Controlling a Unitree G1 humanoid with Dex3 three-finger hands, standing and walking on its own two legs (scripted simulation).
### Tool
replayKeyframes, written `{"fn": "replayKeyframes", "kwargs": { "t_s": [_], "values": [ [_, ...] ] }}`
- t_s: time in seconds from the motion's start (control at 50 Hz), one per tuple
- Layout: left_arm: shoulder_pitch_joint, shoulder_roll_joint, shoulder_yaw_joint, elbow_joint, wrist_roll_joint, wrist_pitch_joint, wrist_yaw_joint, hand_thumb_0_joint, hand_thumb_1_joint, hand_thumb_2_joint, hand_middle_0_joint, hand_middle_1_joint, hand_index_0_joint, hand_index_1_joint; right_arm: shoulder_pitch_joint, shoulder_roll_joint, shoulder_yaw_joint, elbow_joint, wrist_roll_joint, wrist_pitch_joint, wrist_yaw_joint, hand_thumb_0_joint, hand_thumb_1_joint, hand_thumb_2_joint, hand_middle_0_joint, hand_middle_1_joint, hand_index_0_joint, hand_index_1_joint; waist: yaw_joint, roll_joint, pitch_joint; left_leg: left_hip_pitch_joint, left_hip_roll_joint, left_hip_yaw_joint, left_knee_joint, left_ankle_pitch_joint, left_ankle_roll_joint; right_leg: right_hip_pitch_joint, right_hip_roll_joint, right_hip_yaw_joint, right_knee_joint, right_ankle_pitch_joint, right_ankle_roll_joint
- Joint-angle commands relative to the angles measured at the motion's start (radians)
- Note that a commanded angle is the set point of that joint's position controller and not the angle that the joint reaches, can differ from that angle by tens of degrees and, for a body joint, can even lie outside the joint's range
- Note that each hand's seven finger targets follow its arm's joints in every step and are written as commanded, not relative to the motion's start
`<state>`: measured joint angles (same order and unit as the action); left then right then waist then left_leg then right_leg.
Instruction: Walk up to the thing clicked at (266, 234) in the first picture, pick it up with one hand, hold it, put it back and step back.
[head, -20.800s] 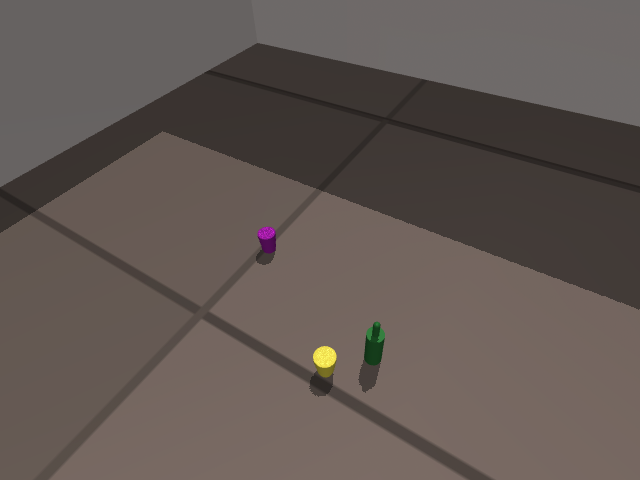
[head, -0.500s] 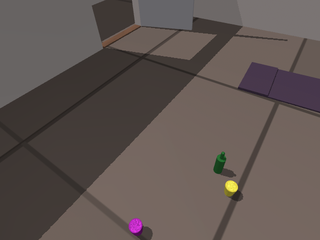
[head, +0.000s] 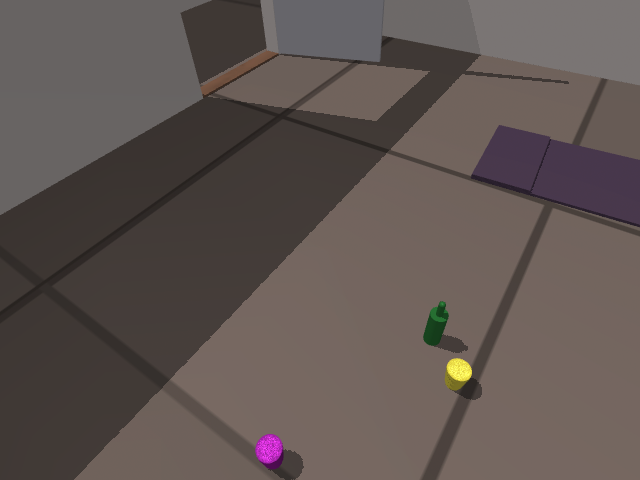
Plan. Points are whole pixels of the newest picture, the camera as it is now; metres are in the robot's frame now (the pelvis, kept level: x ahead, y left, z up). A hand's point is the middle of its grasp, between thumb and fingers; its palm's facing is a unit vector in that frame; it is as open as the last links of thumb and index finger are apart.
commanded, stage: stand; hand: left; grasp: from above
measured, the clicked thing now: (271, 453) +0.39 +0.21 -0.74
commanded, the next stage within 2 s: rise first in 0.62 s
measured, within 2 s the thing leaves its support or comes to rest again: neither
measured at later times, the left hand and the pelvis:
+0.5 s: hand out of the picture +0.07 +0.26 -0.16, palm faces -0.03 -0.94 -0.35, open 7.4 cm; pelvis +0.01 +0.00 +0.00, yaw +0 degrees
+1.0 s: hand out of the picture +0.16 +0.25 -0.17, palm faces -0.06 -0.93 -0.37, open 9.4 cm; pelvis +0.00 +0.00 -0.03, yaw +0 degrees
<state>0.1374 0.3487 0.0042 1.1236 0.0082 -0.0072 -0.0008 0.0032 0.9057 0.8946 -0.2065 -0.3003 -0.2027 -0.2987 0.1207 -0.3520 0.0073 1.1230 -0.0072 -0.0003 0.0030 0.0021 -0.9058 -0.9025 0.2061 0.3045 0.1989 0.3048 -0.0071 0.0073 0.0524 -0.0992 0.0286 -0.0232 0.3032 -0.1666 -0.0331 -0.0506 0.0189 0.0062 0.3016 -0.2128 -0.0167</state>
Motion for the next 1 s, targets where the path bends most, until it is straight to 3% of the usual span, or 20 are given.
{"fn": "replayKeyframes", "kwargs": {
  "t_s": [0.0, 0.06, 0.18, 0.28, 0.38, 0.58, 0.68, 0.7, 0.72, 0.74, 0.76, 0.78, 0.8, 0.82, 0.84, 0.86, 0.88, 0.9, 0.94, 0.98],
  "values": [
    [-0.031, 0.223, 0.045, -0.058, -0.001, -0.024, 0.012, 0.0, 0.9, 0.9, -0.2, -0.3, -0.2, -0.301, -0.034, -0.207, -0.041, -0.06, -0.003, -0.028, -0.015, 0.0, -0.9, -0.9, 0.2, 0.3, 0.2, 0.3, 0.006, -0.003, -0.051, 0.028, 0.098, -0.075, -0.03, 0.122, 0.051, -0.052, -0.142, 0.096, -0.06, 0.143, -0.01],
    [-0.036, 0.222, 0.044, -0.059, -0.003, -0.025, 0.012, 0.0, 0.9, 0.9, -0.2, -0.3, -0.2, -0.301, -0.03, -0.209, -0.04, -0.058, -0.001, -0.031, -0.015, 0.0, -0.9, -0.9, 0.2, 0.3, 0.2, 0.3, 0.008, -0.001, -0.055, 0.025, 0.1, -0.079, -0.029, 0.173, 0.047, -0.04, -0.143, 0.094, -0.051, 0.184, -0.011],
    [-0.034, 0.223, 0.043, -0.055, -0.001, -0.023, 0.012, 0.0, 0.9, 0.9, -0.2, -0.3, -0.2, -0.301, -0.023, -0.208, -0.04, -0.055, -0.002, -0.028, -0.015, 0.0, -0.9, -0.9, 0.2, 0.3, 0.2, 0.3, 0.006, -0.017, -0.05, 0.02, 0.098, -0.079, -0.032, 0.12, 0.05, -0.055, -0.143, 0.095, -0.056, 0.131, -0.011],
    [-0.028, 0.222, 0.039, -0.053, -0.002, -0.025, 0.012, 0.0, 0.9, 0.9, -0.2, -0.3, -0.2, -0.301, -0.031, -0.209, -0.041, -0.054, 0.001, -0.029, -0.014, 0.0, -0.9, -0.9, 0.2, 0.3, 0.2, 0.3, 0.006, -0.008, -0.06, 0.03, 0.098, -0.08, -0.021, 0.179, 0.048, -0.041, -0.143, 0.092, -0.049, 0.194, -0.01],
    [-0.025, 0.221, 0.038, -0.054, -0.002, -0.025, 0.014, 0.0, 0.9, 0.9, -0.2, -0.3, -0.2, -0.301, -0.029, -0.212, -0.04, -0.054, 0.001, -0.026, -0.014, 0.0, -0.9, -0.9, 0.2, 0.3, 0.2, 0.3, 0.008, -0.009, -0.052, 0.032, 0.097, -0.077, -0.02, 0.15, 0.048, -0.055, -0.143, 0.096, -0.056, 0.175, -0.008],
    [-0.03, 0.222, 0.04, -0.059, -0.002, -0.028, 0.017, 0.0, 0.9, 0.9, -0.2, -0.3, -0.2, -0.301, -0.032, -0.209, -0.037, -0.061, 0.001, -0.028, -0.018, 0.0, -0.9, -0.9, 0.2, 0.3, 0.2, 0.3, 0.006, -0.002, -0.091, 0.06, 0.106, -0.07, 0.002, 0.268, 0.052, -0.016, -0.149, 0.089, -0.028, 0.311, -0.006],
    [-0.034, 0.22, 0.04, -0.056, -0.003, -0.025, 0.017, 0.0, 0.9, 0.9, -0.2, -0.3, -0.2, -0.301, -0.035, -0.204, -0.036, -0.063, 0.001, -0.027, -0.018, 0.0, -0.9, -0.9, 0.2, 0.3, 0.2, 0.3, 0.007, -0.014, -0.061, 0.039, 0.102, -0.071, -0.01, 0.249, 0.047, -0.027, -0.145, 0.085, -0.034, 0.279, -0.006],
    [-0.027, 0.222, 0.042, -0.058, -0.003, -0.025, 0.018, 0.0, 0.867, 0.902, -0.205, -0.38, -0.208, -0.381, -0.031, -0.211, -0.04, -0.065, 0.001, -0.026, -0.019, 0.0, -0.939, -0.921, 0.2, 0.304, 0.201, 0.304, 0.007, -0.018, -0.087, 0.06, 0.104, -0.064, 0.003, 0.257, 0.05, -0.014, -0.148, 0.084, -0.03, 0.3, -0.006],
    [-0.378, 0.059, 0.047, -0.409, -0.05, -0.113, 0.028, 0.0, 0.787, 0.923, -0.249, -0.46, -0.211, -0.461, -0.022, -0.051, -0.013, -0.326, 0.066, -0.072, -0.035, 0.0, -0.955, -0.915, 0.199, 0.3, 0.2, 0.3, -0.106, 0.025, -0.051, -0.082, -0.046, 0.068, 0.073, 0.095, 0.045, -0.243, -0.032, 0.008, 0.042, 0.221, 0.017],
    [-0.493, 0.099, 0.054, -0.341, -0.046, -0.1, 0.029, 0.0, 0.707, 0.899, -0.235, -0.534, -0.208, -0.541, 0.035, -0.074, -0.012, -0.265, 0.068, -0.07, -0.044, 0.0, -0.932, -0.91, 0.199, 0.3, 0.199, 0.3, -0.076, 0.007, -0.089, -0.081, -0.046, 0.06, 0.091, 0.086, 0.048, -0.201, -0.032, 0.001, 0.057, 0.19, 0.019],
    [-0.314, 0.197, 0.117, -0.19, -0.019, -0.064, 0.032, 0.0, 0.627, 0.886, -0.218, -0.611, -0.205, -0.621, 0.069, -0.106, -0.034, -0.272, 0.069, -0.058, -0.054, 0.0, -0.929, -0.91, 0.198, 0.3, 0.199, 0.3, -0.05, -0.038, -0.042, -0.116, -0.038, 0.058, 0.101, 0.062, 0.049, -0.221, -0.024, -0.013, 0.063, 0.143, 0.016],
    [-0.252, 0.208, 0.138, -0.081, 0.009, -0.038, 0.017, 0.0, 0.547, 0.841, -0.214, -0.681, -0.218, -0.675, 0.085, -0.109, -0.053, -0.28, 0.06, -0.053, -0.054, 0.0, -0.916, -0.905, 0.199, 0.3, 0.199, 0.3, -0.043, -0.067, -0.079, -0.15, -0.043, 0.055, 0.149, 0.07, 0.054, -0.243, -0.027, -0.011, 0.095, 0.145, 0.015],
    [-0.316, 0.215, 0.141, -0.088, 0.032, -0.031, -0.001, 0.0, 0.467, 0.877, -0.17, -0.753, -0.178, -0.744, 0.085, -0.102, -0.058, -0.313, 0.054, -0.055, -0.052, 0.0, -0.91, -0.904, 0.198, 0.3, 0.199, 0.3, -0.04, -0.071, -0.095, -0.183, -0.045, 0.052, 0.191, 0.073, 0.058, -0.276, -0.026, -0.013, 0.141, 0.149, 0.013],
    [-0.302, 0.247, 0.173, -0.095, 0.069, -0.037, -0.015, 0.0, 0.387, 0.87, -0.175, -0.818, -0.19, -0.8, 0.089, -0.099, -0.075, -0.342, 0.038, -0.06, -0.049, 0.0, -0.935, -0.91, 0.198, 0.3, 0.199, 0.3, -0.017, -0.087, -0.198, -0.199, -0.05, 0.053, 0.242, 0.114, 0.06, -0.251, -0.033, -0.006, 0.19, 0.21, 0.019],
    [-0.2, 0.208, 0.176, -0.058, 0.098, -0.027, -0.025, 0.0, 0.307, 0.865, -0.159, -0.877, -0.184, -0.851, 0.129, -0.093, -0.088, -0.352, 0.03, -0.059, -0.044, 0.0, -0.945, -0.912, 0.199, 0.3, 0.199, 0.3, -0.004, -0.053, -0.261, -0.221, -0.056, 0.047, 0.286, 0.155, 0.056, -0.261, -0.03, -0.006, 0.249, 0.248, 0.012],
    [-0.122, 0.214, 0.197, -0.09, 0.116, -0.02, -0.03, 0.0, 0.227, 0.874, -0.14, -0.924, -0.17, -0.892, 0.138, -0.094, -0.096, -0.391, 0.03, -0.06, -0.034, 0.0, -0.958, -0.915, 0.199, 0.3, 0.199, 0.3, 0.033, -0.001, -0.32, -0.224, -0.06, 0.046, 0.316, 0.196, 0.05, -0.249, -0.025, -0.01, 0.288, 0.248, 0.004],
    [-0.097, 0.21, 0.207, -0.139, 0.128, -0.009, -0.025, 0.0, 0.147, 0.884, -0.125, -0.967, -0.157, -0.933, 0.142, -0.093, -0.1, -0.423, 0.03, -0.059, -0.028, 0.0, -0.955, -0.914, 0.199, 0.3, 0.2, 0.3, 0.044, 0.027, -0.346, -0.226, -0.059, 0.044, 0.329, 0.223, 0.047, -0.255, -0.02, -0.011, 0.305, 0.251, 0.0],
    [-0.069, 0.188, 0.199, -0.17, 0.136, 0.009, -0.019, 0.0, 0.067, 0.887, -0.13, -0.981, -0.158, -0.951, 0.136, -0.086, -0.101, -0.452, 0.034, -0.055, -0.025, 0.0, -0.949, -0.913, 0.199, 0.3, 0.2, 0.3, 0.05, 0.045, -0.343, -0.228, -0.059, 0.041, 0.33, 0.238, 0.043, -0.269, -0.013, -0.014, 0.309, 0.246, -0.002],
    [-0.071, 0.137, 0.167, -0.218, 0.156, 0.061, -0.007, 0.0, -0.093, 0.879, -0.133, -1.011, -0.159, -0.982, 0.12, -0.079, -0.104, -0.501, 0.045, -0.048, -0.02, 0.0, -0.933, -0.907, 0.2, 0.3, 0.2, 0.3, 0.026, 0.012, -0.303, -0.264, -0.059, 0.036, 0.33, 0.197, 0.042, -0.299, -0.008, -0.019, 0.301, 0.206, 0.001],
    [-0.086, 0.153, 0.178, -0.266, 0.169, 0.11, 0.01, 0.0, -0.253, 0.889, -0.138, -1.01, -0.155, -0.992, 0.091, -0.076, -0.099, -0.55, 0.046, -0.045, -0.012, 0.0, -0.924, -0.906, 0.2, 0.3, 0.2, 0.3, 0.016, -0.013, -0.276, -0.327, -0.055, 0.034, 0.37, 0.144, 0.046, -0.355, -0.006, -0.021, 0.328, 0.159, 0.005]
  ]
}}
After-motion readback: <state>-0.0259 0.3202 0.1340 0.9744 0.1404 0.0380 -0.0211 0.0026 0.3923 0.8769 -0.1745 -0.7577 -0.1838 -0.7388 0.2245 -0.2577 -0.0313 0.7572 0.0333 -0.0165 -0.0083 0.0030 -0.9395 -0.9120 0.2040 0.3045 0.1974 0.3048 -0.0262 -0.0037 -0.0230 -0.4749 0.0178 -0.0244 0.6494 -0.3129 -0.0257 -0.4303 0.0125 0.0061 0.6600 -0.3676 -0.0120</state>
